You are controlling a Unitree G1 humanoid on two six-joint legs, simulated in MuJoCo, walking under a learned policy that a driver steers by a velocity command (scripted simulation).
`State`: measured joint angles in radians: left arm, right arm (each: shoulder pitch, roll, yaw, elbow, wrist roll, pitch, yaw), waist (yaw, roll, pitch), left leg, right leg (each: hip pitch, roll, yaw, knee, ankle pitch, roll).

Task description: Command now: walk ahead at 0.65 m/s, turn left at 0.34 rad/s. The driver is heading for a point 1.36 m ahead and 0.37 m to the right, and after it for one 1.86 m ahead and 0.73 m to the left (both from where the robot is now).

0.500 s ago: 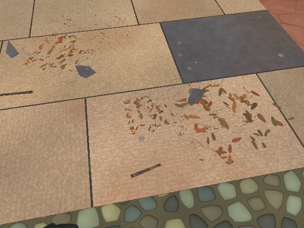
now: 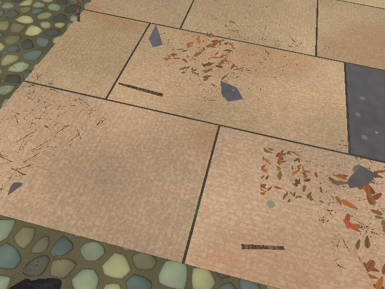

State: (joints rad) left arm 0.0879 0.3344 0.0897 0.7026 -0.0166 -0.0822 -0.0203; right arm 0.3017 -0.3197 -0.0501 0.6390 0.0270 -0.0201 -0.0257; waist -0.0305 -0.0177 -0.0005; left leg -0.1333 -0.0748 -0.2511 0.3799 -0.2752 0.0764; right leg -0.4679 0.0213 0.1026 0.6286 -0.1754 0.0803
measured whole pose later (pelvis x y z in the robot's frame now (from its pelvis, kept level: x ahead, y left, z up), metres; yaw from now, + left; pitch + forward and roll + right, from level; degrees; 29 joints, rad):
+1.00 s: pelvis +0.72 -0.28 -0.03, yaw -26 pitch +0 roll +3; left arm -0.04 0.30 -0.01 0.57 -0.01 -0.11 -0.05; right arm 0.59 -0.32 -0.07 0.82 0.03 -0.09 0.01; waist -0.15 -0.01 0.03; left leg 0.14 0.03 -0.07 0.29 -0.44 -0.04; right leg -0.59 -0.07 0.08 0.63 -0.08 -0.01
